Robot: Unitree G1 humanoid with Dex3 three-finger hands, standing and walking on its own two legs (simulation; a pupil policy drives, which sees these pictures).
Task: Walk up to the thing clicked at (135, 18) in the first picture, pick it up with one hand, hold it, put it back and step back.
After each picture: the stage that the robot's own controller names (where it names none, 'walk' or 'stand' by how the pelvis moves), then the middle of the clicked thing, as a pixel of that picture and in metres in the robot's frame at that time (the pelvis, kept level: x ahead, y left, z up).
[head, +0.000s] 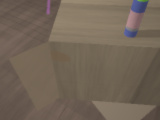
stand; (136, 15) +0.76 -0.26 +0.03
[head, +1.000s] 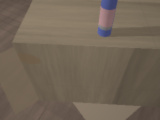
rise first; (107, 12) +0.70 -0.08 +0.06
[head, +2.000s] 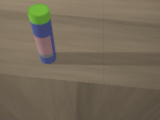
walk; (44, 37) +0.49 +0.20 +0.05
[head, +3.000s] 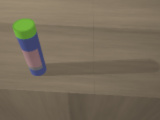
stand; (32, 50) +0.47 +0.22 +0.04
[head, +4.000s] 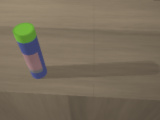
stand; (32, 54) +0.47 +0.22 +0.03
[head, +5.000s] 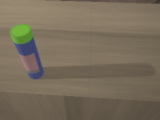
stand; (29, 54) +0.47 +0.23 +0.02
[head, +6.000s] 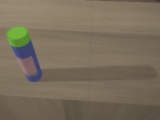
stand; (27, 57) +0.45 +0.24 +0.02
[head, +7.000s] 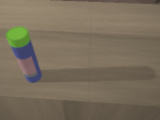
stand; (26, 58) +0.45 +0.24 +0.02
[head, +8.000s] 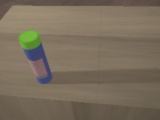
rise first; (37, 60) +0.45 +0.23 +0.03
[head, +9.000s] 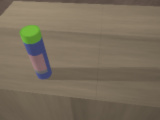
go down; (38, 55) +0.47 +0.23 +0.03
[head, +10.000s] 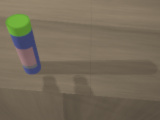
go down; (26, 48) +0.47 +0.21 +0.04
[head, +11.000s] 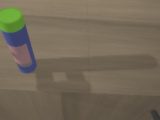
go down; (20, 45) +0.46 +0.21 +0.07
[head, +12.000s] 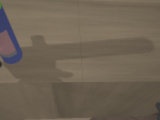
close in; (0, 32) +0.46 +0.23 +0.09
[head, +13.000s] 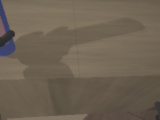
close; out of the picture +0.51 +0.23 +0.11
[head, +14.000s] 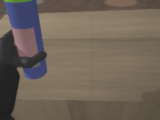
lift; (28, 35) +0.35 +0.15 +0.26
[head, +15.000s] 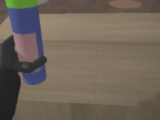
hold; (28, 41) +0.35 +0.16 +0.24
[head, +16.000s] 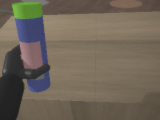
hold; (34, 49) +0.35 +0.15 +0.21
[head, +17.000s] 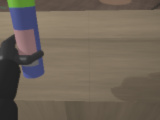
crouch; (27, 38) +0.41 +0.17 +0.20
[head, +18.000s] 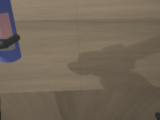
lower; (2, 22) +0.49 +0.22 +0.16
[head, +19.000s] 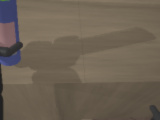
lower; (5, 27) +0.48 +0.22 +0.10
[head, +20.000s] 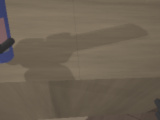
lower; out of the picture +0.49 +0.23 +0.11
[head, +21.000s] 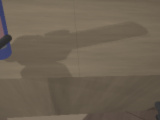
lower; out of the picture +0.49 +0.23 +0.11
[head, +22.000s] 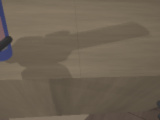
rest; out of the picture +0.49 +0.24 +0.11
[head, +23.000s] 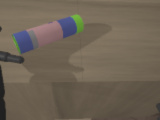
withdraw; (50, 32) +0.53 +0.09 +0.02
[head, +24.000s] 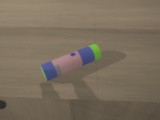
sink last; (71, 61) +0.48 +0.07 -0.02
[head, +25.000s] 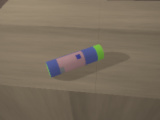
stand; (75, 60) +0.50 +0.08 -0.02
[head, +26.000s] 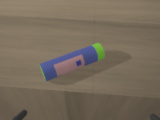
stand; (73, 61) +0.45 +0.06 +0.00
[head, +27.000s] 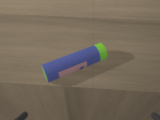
stand; (75, 61) +0.45 +0.05 +0.00
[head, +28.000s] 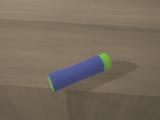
stand; (80, 71) +0.42 +0.03 -0.03
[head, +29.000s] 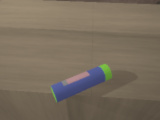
walk; (81, 82) +0.40 +0.03 -0.06
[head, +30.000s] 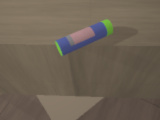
walk; (84, 37) +0.56 +0.01 -0.04
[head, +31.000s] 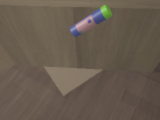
walk; (90, 21) +0.79 -0.02 -0.14
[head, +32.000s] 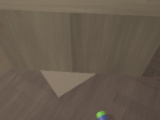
stand; out of the picture +0.41 -0.18 -0.74
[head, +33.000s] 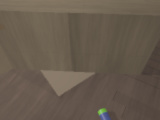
stand; out of the picture +0.43 -0.19 -0.75
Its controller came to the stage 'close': yes
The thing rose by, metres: 0.21
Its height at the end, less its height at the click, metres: -0.77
